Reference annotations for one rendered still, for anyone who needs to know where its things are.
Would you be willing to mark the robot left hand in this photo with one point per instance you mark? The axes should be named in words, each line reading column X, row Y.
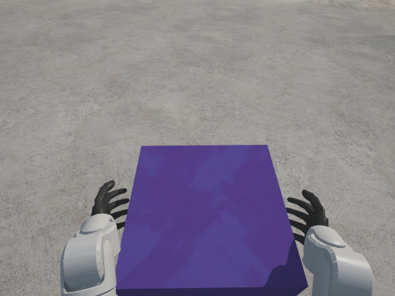
column 102, row 205

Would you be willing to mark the carton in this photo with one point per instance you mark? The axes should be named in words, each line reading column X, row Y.
column 207, row 221

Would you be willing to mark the robot left forearm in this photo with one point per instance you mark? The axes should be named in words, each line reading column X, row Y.
column 87, row 265

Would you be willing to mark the robot right forearm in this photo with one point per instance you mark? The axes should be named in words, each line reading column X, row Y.
column 337, row 269

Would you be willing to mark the robot right hand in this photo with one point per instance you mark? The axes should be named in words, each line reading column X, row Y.
column 315, row 216

